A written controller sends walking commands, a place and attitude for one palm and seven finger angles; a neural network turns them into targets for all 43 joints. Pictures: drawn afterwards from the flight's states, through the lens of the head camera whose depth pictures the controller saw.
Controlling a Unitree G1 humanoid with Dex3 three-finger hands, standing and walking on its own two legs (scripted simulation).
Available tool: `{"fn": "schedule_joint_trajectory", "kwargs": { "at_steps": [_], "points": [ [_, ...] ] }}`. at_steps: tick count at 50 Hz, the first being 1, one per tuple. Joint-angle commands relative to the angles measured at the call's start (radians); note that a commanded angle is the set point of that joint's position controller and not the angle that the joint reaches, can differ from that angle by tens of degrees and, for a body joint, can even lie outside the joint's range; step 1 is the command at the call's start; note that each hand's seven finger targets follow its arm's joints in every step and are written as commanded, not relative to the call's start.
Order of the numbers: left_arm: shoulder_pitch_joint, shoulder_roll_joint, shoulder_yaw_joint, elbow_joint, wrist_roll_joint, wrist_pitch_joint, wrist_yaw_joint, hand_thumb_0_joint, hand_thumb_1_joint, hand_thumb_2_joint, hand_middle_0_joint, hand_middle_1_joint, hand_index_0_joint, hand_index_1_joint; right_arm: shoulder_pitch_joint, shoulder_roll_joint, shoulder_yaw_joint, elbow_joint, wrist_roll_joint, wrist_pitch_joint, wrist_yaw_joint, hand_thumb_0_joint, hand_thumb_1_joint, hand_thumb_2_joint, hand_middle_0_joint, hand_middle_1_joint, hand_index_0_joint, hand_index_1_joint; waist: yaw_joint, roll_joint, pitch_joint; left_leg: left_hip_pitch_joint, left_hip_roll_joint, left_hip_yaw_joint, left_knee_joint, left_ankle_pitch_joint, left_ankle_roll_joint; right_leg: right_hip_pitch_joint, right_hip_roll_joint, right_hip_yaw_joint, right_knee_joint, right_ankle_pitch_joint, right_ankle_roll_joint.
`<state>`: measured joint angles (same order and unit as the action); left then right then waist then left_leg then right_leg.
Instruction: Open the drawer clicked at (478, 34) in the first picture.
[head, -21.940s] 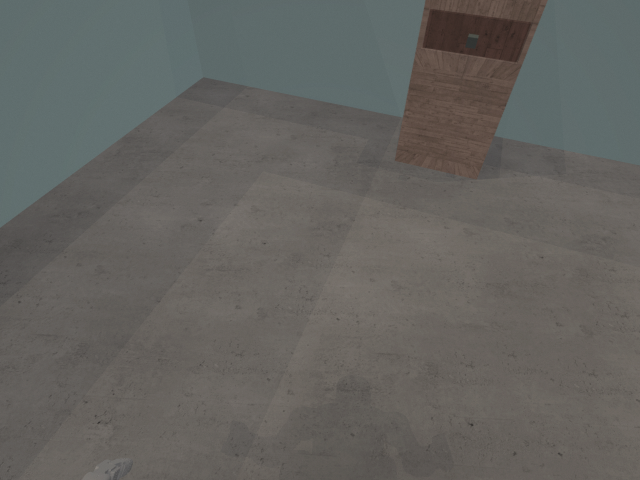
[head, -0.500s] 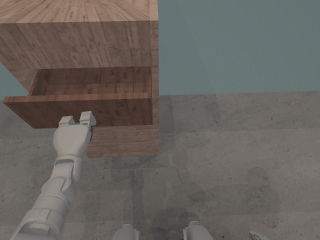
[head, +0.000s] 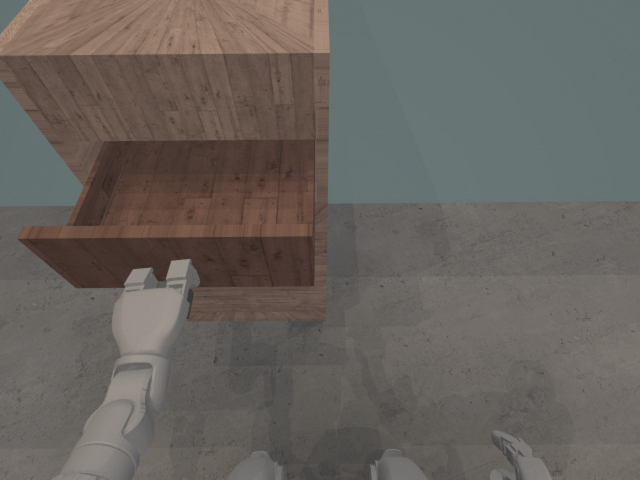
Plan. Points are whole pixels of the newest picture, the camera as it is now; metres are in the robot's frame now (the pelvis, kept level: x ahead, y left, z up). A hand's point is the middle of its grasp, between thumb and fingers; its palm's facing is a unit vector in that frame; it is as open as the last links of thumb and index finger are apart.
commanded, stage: pull the drawer open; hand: left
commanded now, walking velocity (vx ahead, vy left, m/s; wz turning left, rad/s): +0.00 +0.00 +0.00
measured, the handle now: (176, 287) +0.37 +0.22 -0.03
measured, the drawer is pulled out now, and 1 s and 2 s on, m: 0.18 0.29 0.30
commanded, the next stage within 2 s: open the thumb to release the handle in 1.26 s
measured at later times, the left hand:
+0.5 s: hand (162, 363) +0.27 +0.22 -0.05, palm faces -0.02 -0.07 -1.00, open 7.6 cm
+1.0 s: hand (151, 417) +0.21 +0.22 -0.05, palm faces -0.02 -0.08 -1.00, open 7.6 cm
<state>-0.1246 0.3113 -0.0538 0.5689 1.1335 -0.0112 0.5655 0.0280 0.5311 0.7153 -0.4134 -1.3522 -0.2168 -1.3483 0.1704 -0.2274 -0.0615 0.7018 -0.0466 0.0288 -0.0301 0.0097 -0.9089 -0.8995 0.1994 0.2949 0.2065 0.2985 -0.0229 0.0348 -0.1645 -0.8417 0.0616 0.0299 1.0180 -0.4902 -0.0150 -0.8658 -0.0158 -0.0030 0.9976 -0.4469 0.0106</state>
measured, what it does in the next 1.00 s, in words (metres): stands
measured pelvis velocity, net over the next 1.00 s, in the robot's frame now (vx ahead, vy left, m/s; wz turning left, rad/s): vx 0.01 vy -0.01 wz -0.01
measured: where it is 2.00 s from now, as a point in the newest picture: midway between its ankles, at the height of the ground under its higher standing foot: outside the picture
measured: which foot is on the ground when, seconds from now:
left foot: down 0.00-1.00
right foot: down 0.00-1.00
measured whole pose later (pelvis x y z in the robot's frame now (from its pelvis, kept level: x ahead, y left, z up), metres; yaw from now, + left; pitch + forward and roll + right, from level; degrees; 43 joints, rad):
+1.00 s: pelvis +0.01 -0.01 -0.01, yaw +0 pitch +17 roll +0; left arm 0.40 0.30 -0.06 0.14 1.13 -0.03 0.61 0.06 0.56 0.68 -0.41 -1.35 -0.22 -1.33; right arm 0.08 -0.20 -0.03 0.62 -0.07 0.04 0.00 0.01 -0.91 -0.90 0.20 0.29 0.21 0.30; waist 0.02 0.02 -0.17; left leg -0.82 0.07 0.03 1.08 -0.54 -0.03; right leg -0.86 -0.01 0.01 1.08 -0.51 0.00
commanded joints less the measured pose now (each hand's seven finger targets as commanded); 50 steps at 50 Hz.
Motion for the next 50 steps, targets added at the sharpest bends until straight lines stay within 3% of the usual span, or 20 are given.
{"fn": "schedule_joint_trajectory", "kwargs": {
  "at_steps": [1,4,7,8,14,16,19,20,22,23,25,26,27,32,33,36,38,45,49,50],
  "points": [
    [-0.136,0.182,0.080,-0.195,0.004,0.017,0.052,0.000,0.900,0.900,-0.400,-1.350,-0.400,-1.350,-0.008,-0.132,-0.043,-0.105,-0.001,-0.043,-0.014,0.000,-0.900,-0.900,0.200,0.300,0.200,0.300,0.023,-0.009,-0.303,0.208,-0.076,0.012,-0.120,0.326,0.030,0.193,0.057,-0.041,-0.120,0.321,-0.046],
    [-0.052,0.210,0.115,-0.207,-0.001,0.019,0.049,0.000,0.900,0.900,-0.400,-1.350,-0.400,-1.350,-0.014,-0.131,-0.041,-0.113,-0.002,-0.044,-0.015,0.000,-0.900,-0.900,0.200,0.300,0.200,0.300,0.050,-0.017,-0.335,0.209,-0.080,0.016,-0.119,0.350,0.030,0.233,0.056,-0.036,-0.112,0.357,-0.047],
    [-0.037,0.171,0.083,-0.221,-0.009,0.023,0.044,0.000,0.900,0.900,-0.400,-1.350,-0.400,-1.350,-0.018,-0.128,-0.042,-0.120,0.003,-0.049,-0.014,0.000,-0.900,-0.900,0.200,0.300,0.200,0.300,0.035,-0.018,-0.294,0.205,-0.080,0.016,-0.123,0.318,0.030,0.219,0.056,-0.036,-0.128,0.334,-0.047],
    [-0.032,0.205,0.115,-0.236,-0.009,0.021,0.043,0.000,0.900,0.900,-0.400,-1.350,-0.400,-1.350,-0.022,-0.133,-0.041,-0.119,0.002,-0.049,-0.014,0.000,-0.900,-0.900,0.200,0.300,0.200,0.300,0.049,0.008,-0.298,0.207,-0.080,0.015,-0.126,0.332,0.028,0.226,0.057,-0.034,-0.123,0.339,-0.051],
    [0.112,0.174,0.103,-0.297,-0.003,0.024,0.053,0.000,0.900,0.900,-0.400,-1.350,-0.400,-1.350,-0.042,-0.125,-0.037,-0.139,-0.003,-0.048,-0.008,0.000,-0.900,-0.900,0.200,0.300,0.200,0.300,0.061,-0.008,-0.313,0.219,-0.079,0.020,-0.116,0.373,0.028,0.234,0.058,-0.035,-0.112,0.382,-0.049],
    [0.148,0.155,0.090,-0.311,-0.009,0.029,0.053,0.000,0.900,0.900,-0.400,-1.350,-0.400,-1.350,-0.048,-0.123,-0.037,-0.144,-0.001,-0.049,-0.005,0.000,-0.900,-0.900,0.200,0.300,0.200,0.300,0.057,-0.019,-0.287,0.209,-0.080,0.020,-0.119,0.358,0.027,0.233,0.058,-0.036,-0.116,0.377,-0.048],
    [0.236,0.182,0.124,-0.365,-0.008,0.033,0.058,0.000,0.900,0.900,-0.400,-1.350,-0.400,-1.350,-0.061,-0.122,-0.035,-0.155,-0.004,-0.045,-0.001,0.000,-0.900,-0.900,0.200,0.300,0.200,0.300,0.076,-0.001,-0.313,0.220,-0.081,0.021,-0.115,0.385,0.025,0.254,0.058,-0.029,-0.107,0.411,-0.051],
    [0.251,0.163,0.114,-0.373,-0.016,0.037,0.057,0.000,0.900,0.900,-0.400,-1.350,-0.400,-1.350,-0.057,-0.120,-0.039,-0.158,-0.001,-0.045,0.001,0.000,-0.900,-0.900,0.200,0.300,0.200,0.300,0.063,-0.018,-0.289,0.218,-0.080,0.021,-0.116,0.372,0.026,0.255,0.057,-0.029,-0.115,0.415,-0.050],
    [0.284,0.158,0.115,-0.394,-0.011,0.035,0.059,0.000,0.900,0.900,-0.400,-1.350,-0.400,-1.350,-0.064,-0.118,-0.038,-0.162,-0.003,-0.046,0.002,0.000,-0.900,-0.900,0.200,0.300,0.200,0.300,0.066,-0.013,-0.282,0.215,-0.080,0.020,-0.114,0.362,0.025,0.246,0.058,-0.028,-0.111,0.403,-0.051],
    [0.287,0.183,0.140,-0.414,-0.011,0.035,0.061,0.000,0.900,0.900,-0.400,-1.350,-0.400,-1.350,-0.070,-0.124,-0.037,-0.162,-0.003,-0.043,0.002,0.000,-0.900,-0.900,0.200,0.300,0.200,0.300,0.072,-0.004,-0.288,0.219,-0.078,0.015,-0.114,0.384,0.023,0.247,0.060,-0.028,-0.103,0.414,-0.055],
    [0.367,0.156,0.121,-0.448,-0.007,0.035,0.072,0.000,0.900,0.900,-0.400,-1.350,-0.400,-1.350,-0.076,-0.115,-0.037,-0.174,-0.006,-0.042,0.009,0.000,-0.900,-0.900,0.200,0.300,0.200,0.300,0.076,0.017,-0.286,0.235,-0.077,0.016,-0.109,0.399,0.021,0.237,0.060,-0.031,-0.095,0.414,-0.056],
    [0.352,0.141,0.100,-0.462,-0.006,0.031,0.075,0.000,0.900,0.900,-0.400,-1.350,-0.400,-1.350,-0.092,-0.116,-0.032,-0.170,-0.010,-0.042,0.011,0.000,-0.900,-0.900,0.200,0.300,0.200,0.300,0.065,0.003,-0.274,0.228,-0.077,0.019,-0.100,0.391,0.022,0.221,0.058,-0.026,-0.096,0.419,-0.052],
    [0.391,0.162,0.132,-0.475,-0.008,0.032,0.077,0.000,0.900,0.900,-0.400,-1.350,-0.400,-1.350,-0.083,-0.115,-0.038,-0.175,-0.009,-0.041,0.013,0.000,-0.900,-0.900,0.200,0.300,0.200,0.300,0.077,0.000,-0.286,0.230,-0.077,0.017,-0.100,0.398,0.021,0.237,0.059,-0.026,-0.091,0.428,-0.054],
    [0.480,0.149,0.128,-0.521,-0.009,0.028,0.089,0.000,0.900,0.900,-0.400,-1.350,-0.400,-1.350,-0.107,-0.109,-0.031,-0.189,-0.013,-0.042,0.018,0.000,-0.900,-0.900,0.200,0.300,0.200,0.300,0.078,0.004,-0.260,0.221,-0.078,0.012,-0.088,0.383,0.021,0.219,0.058,-0.026,-0.081,0.422,-0.055],
    [0.479,0.168,0.150,-0.526,-0.010,0.030,0.091,0.000,0.900,0.900,-0.400,-1.350,-0.400,-1.350,-0.111,-0.113,-0.030,-0.189,-0.014,-0.039,0.016,0.000,-0.900,-0.900,0.200,0.300,0.200,0.300,0.078,0.002,-0.267,0.218,-0.077,0.010,-0.084,0.390,0.021,0.224,0.059,-0.025,-0.078,0.431,-0.056],
    [0.474,0.155,0.137,-0.532,0.001,0.023,0.101,0.000,0.900,0.900,-0.400,-1.350,-0.400,-1.350,-0.133,-0.108,-0.024,-0.190,-0.020,-0.041,0.014,0.000,-0.900,-0.900,0.200,0.300,0.200,0.300,0.076,-0.020,-0.246,0.199,-0.080,0.009,-0.074,0.344,0.022,0.185,0.059,-0.018,-0.071,0.381,-0.052],
    [0.512,0.167,0.152,-0.565,-0.003,0.022,0.101,0.000,0.900,0.900,-0.400,-1.350,-0.400,-1.350,-0.128,-0.108,-0.026,-0.200,-0.020,-0.041,0.016,0.000,-0.900,-0.900,0.200,0.300,0.200,0.300,0.083,0.010,-0.268,0.216,-0.079,0.004,-0.072,0.375,0.021,0.201,0.058,-0.025,-0.063,0.406,-0.057],
    [0.603,0.144,0.126,-0.599,-0.009,0.020,0.103,0.000,0.900,0.900,-0.400,-1.350,-0.400,-1.350,-0.144,-0.100,-0.020,-0.219,-0.021,-0.039,0.023,0.000,-0.900,-0.900,0.200,0.300,0.200,0.300,0.089,0.005,-0.251,0.217,-0.079,0.002,-0.062,0.360,0.020,0.185,0.058,-0.023,-0.058,0.384,-0.055],
    [0.642,0.169,0.154,-0.612,-0.012,0.011,0.104,0.000,0.900,0.900,-0.400,-1.350,-0.400,-1.350,-0.168,-0.099,-0.009,-0.226,-0.025,-0.038,0.021,0.000,-0.900,-0.900,0.200,0.300,0.200,0.300,0.100,-0.023,-0.245,0.196,-0.086,0.005,-0.055,0.331,0.020,0.177,0.057,0.001,-0.055,0.368,-0.054],
    [0.644,0.153,0.136,-0.624,-0.012,0.010,0.100,0.000,0.900,0.900,-0.400,-1.350,-0.400,-1.350,-0.159,-0.097,-0.015,-0.231,-0.023,-0.040,0.023,0.000,-0.900,-0.900,0.200,0.300,0.200,0.300,0.094,-0.003,-0.234,0.196,-0.082,0.003,-0.057,0.322,0.022,0.176,0.056,-0.011,-0.058,0.361,-0.055]
  ]
}}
